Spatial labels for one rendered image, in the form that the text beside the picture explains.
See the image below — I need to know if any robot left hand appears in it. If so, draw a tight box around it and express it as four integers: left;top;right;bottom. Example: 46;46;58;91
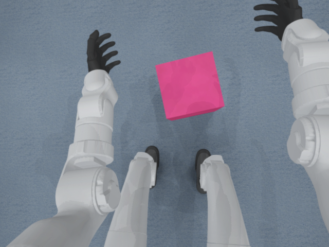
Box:
87;30;121;74

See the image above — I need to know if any robot left upper arm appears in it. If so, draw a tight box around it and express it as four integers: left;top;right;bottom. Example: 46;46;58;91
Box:
6;166;121;247

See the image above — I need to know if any robot right upper arm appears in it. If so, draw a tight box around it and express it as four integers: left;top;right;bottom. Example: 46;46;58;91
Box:
287;114;329;233

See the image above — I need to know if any left robot forearm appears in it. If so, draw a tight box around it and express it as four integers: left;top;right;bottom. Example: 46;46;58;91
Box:
56;69;118;204

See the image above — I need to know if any carton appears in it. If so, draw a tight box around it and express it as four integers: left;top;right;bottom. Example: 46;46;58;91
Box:
155;51;225;121

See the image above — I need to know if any robot right hand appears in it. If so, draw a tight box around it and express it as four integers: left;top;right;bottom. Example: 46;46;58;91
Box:
253;0;303;41

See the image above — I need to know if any robot left foot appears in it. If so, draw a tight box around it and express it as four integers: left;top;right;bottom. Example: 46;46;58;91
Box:
145;146;159;189

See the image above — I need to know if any right robot thigh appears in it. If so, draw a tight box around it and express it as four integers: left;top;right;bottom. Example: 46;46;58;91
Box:
200;160;251;247

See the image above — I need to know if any right robot forearm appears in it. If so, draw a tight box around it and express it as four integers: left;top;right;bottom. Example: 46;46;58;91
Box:
281;19;329;119

